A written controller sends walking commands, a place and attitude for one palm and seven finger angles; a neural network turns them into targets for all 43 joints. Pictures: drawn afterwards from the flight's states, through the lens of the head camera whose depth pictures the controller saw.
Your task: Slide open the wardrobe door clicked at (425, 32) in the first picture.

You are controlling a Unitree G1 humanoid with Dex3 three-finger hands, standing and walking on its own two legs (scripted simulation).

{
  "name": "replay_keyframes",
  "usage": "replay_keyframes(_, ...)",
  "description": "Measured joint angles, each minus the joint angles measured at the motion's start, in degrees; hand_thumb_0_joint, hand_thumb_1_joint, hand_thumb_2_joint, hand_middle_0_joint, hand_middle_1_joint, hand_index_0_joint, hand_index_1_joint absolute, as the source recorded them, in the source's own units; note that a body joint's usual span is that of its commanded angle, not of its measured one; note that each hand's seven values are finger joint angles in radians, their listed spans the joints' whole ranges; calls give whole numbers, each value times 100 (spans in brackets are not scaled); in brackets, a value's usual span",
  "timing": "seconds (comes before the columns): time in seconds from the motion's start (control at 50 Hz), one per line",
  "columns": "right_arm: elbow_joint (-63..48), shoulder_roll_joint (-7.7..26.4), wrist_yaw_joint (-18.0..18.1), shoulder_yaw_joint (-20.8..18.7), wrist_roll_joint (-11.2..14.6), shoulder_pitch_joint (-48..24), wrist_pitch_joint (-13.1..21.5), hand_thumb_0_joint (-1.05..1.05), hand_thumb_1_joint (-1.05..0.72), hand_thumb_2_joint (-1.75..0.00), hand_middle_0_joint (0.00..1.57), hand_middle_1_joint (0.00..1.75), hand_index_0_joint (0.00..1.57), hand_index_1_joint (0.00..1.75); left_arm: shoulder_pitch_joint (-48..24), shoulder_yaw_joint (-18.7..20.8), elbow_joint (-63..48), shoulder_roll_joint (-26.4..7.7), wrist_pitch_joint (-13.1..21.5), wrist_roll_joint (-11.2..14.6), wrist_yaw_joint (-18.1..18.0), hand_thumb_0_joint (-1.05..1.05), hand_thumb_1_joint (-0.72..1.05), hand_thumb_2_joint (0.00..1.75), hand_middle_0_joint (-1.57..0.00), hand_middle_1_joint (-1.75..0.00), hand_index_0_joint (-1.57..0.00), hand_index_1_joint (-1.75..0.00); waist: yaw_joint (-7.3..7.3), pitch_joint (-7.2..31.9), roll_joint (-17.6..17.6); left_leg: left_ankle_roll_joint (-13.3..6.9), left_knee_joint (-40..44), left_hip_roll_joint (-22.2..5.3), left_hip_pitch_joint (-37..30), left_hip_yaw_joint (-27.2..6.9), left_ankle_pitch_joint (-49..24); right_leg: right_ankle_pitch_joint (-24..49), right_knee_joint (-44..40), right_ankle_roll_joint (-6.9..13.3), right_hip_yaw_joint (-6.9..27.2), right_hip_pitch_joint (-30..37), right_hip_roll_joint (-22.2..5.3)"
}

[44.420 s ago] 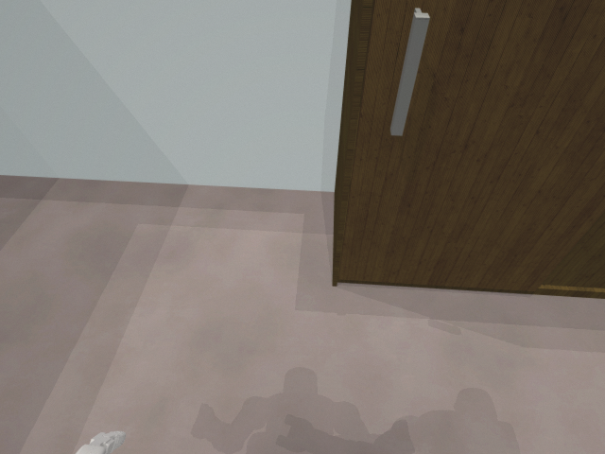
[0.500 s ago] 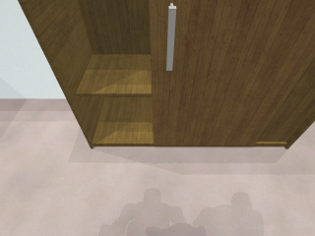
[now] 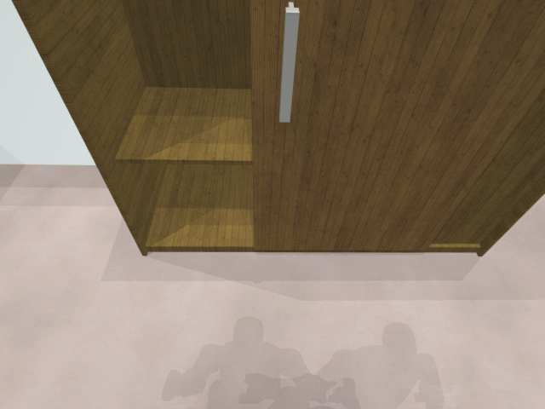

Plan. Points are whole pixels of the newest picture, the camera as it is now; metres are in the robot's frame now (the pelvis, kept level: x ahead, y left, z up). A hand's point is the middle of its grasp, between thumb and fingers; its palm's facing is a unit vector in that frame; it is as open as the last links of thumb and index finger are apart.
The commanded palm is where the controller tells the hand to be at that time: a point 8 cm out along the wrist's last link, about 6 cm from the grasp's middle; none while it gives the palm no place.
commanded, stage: look to check the result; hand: left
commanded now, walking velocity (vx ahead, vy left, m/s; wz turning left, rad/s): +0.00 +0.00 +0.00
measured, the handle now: (287, 66) +0.79 +0.01 +0.10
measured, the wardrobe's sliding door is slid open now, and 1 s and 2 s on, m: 0.46 0.46 0.46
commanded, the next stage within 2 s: stand and wait in 0.40 s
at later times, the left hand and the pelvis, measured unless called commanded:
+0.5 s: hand out of the picture +0.08 +0.24 -0.16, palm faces -0.03 -0.95 -0.32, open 7.4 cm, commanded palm none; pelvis +0.01 -0.01 +0.00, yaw +0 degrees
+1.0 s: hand out of the picture +0.09 +0.23 -0.16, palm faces -0.03 -0.95 -0.32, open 7.4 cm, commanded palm none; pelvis +0.02 -0.02 +0.00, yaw +0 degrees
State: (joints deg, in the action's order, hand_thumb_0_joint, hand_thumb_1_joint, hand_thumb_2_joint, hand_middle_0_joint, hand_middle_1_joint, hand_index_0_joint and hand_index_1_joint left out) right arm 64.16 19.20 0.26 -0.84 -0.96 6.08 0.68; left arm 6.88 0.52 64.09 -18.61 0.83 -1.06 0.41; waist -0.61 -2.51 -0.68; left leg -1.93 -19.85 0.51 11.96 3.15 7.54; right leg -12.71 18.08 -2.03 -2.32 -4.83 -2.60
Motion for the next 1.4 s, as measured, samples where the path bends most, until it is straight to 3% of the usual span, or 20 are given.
replay_keyframes(0.34, -11, -62, -10, 50, 10, -145, -10, 1, -90, -90, 20, 30, 20, 30, 8, -6, 56, -94, 14, 12, -23, 0, 90, 90, -20, -30, -20, -30, 58, 7, 71, 51, 88, -16, -132, -39, 37, -18, -151, 38, -39, 171, 26)
replay_keyframes(1.4, 31, -64, 31, 56, 8, -81, -25, 1, -90, -90, 20, 30, 20, 30, -26, -9, 43, -12, 11, 21, -42, 0, 90, 90, -20, -30, -20, -30, 28, -29, 35, 170, 192, -117, -300, -51, 69, -30, -294, 143, -37, 346, 133)
